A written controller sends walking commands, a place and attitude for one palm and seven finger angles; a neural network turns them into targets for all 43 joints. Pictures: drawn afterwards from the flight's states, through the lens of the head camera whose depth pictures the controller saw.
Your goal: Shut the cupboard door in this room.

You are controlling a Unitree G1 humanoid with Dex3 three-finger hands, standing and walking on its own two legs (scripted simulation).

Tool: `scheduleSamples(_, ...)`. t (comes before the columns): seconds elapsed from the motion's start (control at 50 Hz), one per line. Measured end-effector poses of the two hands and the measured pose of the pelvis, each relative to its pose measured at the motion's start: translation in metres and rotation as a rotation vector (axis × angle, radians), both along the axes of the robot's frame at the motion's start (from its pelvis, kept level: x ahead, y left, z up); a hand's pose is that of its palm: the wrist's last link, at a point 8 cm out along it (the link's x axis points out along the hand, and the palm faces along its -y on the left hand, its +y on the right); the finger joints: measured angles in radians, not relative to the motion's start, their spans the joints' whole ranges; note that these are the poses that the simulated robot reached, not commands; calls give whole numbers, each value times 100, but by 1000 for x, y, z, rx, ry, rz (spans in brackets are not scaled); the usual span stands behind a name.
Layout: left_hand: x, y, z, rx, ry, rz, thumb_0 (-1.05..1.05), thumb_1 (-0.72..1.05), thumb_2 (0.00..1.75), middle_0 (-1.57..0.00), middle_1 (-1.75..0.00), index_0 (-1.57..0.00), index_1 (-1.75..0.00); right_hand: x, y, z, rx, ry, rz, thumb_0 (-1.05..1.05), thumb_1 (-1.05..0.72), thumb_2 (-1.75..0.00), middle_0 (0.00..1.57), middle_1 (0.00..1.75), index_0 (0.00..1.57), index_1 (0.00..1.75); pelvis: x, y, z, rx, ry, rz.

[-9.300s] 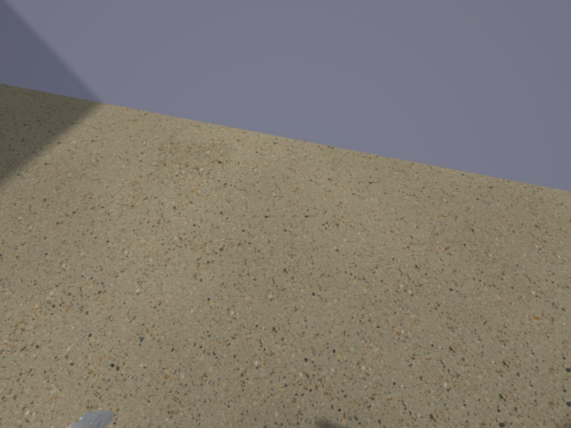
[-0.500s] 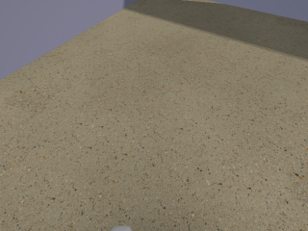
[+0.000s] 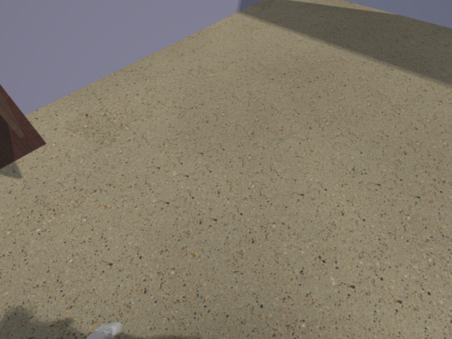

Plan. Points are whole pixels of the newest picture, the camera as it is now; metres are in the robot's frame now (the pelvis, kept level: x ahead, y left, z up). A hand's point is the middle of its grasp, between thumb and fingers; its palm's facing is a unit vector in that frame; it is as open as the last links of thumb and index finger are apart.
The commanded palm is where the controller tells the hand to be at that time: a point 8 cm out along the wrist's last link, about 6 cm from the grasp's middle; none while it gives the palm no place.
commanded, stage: turn or walk to find it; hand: left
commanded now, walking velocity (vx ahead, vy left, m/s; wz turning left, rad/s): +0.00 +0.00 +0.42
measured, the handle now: out of the picture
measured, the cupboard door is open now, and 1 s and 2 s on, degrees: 84 84 84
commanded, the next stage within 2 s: stand and wait in 0.32 s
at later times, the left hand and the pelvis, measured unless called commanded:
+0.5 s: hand out of the picture -0.06 +0.22 -0.18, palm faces +0.28 -0.93 -0.24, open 7.3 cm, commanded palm none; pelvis -0.03 +0.01 +0.00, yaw +12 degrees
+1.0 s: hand out of the picture -0.07 +0.20 -0.17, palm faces +0.34 -0.92 -0.20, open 7.3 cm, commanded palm none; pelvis -0.06 +0.01 +0.00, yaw +18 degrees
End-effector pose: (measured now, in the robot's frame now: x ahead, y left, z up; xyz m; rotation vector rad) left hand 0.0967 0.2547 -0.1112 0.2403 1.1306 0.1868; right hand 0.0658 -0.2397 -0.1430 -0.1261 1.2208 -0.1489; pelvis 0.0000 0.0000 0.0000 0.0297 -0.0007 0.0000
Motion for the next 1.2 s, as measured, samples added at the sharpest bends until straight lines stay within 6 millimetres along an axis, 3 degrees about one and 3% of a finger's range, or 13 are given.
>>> scheduleSamples(0.06,-11,-15,6,6,-24,16,0,91,90,-20,-30,-20,-30,-6,-13,-6,8,31,10,0,-91,-89,21,30,21,30,-4,-9,0,-5,-11,40)
scheduleSamples(0.16,-42,-28,11,-6,9,81,0,91,90,-20,-30,-21,-30,-12,-29,-1,1,82,49,0,-91,-89,20,30,20,30,-8,-18,9,8,-17,91)
scheduleSamples(0.28,-82,-33,5,-33,70,162,0,91,90,-20,-30,-21,-30,-14,-32,5,-25,137,108,0,-91,-89,20,30,20,30,-11,-19,12,14,-13,150)
scheduleSamples(0.38,-124,-21,-7,-53,131,239,0,91,90,-20,-30,-21,-30,5,-15,10,-50,126,184,0,-91,-89,20,30,20,30,-17,-10,10,7,-9,192)
scheduleSamples(0.48,-170,2,-30,-81,204,314,0,91,90,-20,-30,-21,-30,35,19,12,-79,21,259,0,-91,-89,20,30,20,30,-25,11,-2,-25,-12,217)
scheduleSamples(0.54,-189,11,-35,-86,260,332,0,91,90,-20,-30,-20,-30,44,40,20,-73,-32,281,0,-91,-89,20,30,20,30,-29,17,0,-15,-24,204)
scheduleSamples(0.62,-195,13,-29,-99,272,336,1,91,90,-20,-30,-20,-30,45,61,26,-49,-61,295,0,-91,-89,20,30,20,30,-32,22,7,-23,-30,209)
scheduleSamples(0.7,-189,6,-24,-104,245,323,1,91,90,-19,-30,-20,-30,39,69,23,-15,-62,285,0,-91,-89,20,30,21,30,-35,21,10,-19,-33,211)
scheduleSamples(0.78,-179,-7,-25,-98,209,298,0,91,90,-19,-30,-20,-30,27,60,12,11,-45,256,-1,-92,-89,21,30,21,30,-36,13,5,5,-34,208)
scheduleSamples(0.9,-176,-23,-21,-103,150,320,1,92,90,-20,-30,-20,-30,1,30,5,-19,41,242,-1,-93,-89,21,30,21,30,-43,7,5,-14,-36,258)
scheduleSamples(1.0,-189,-13,-26,-112,127,362,1,92,90,-20,-30,-21,-30,-17,18,11,-80,110,272,0,-92,-89,20,30,20,30,-57,11,4,-21,-33,311)
scheduleSamples(1.1,-212,11,-43,-119,129,412,0,91,90,-20,-30,-21,-30,-28,27,10,-121,102,317,0,-92,-89,20,30,20,30,-72,24,-8,-26,-28,358)
scheduleSamples(1.2,-221,28,-31,-94,144,427,1,91,90,-20,-30,-20,-30,-39,40,18,-106,98,344,0,-91,-89,20,30,20,30,-82,25,2,-37,-16,385)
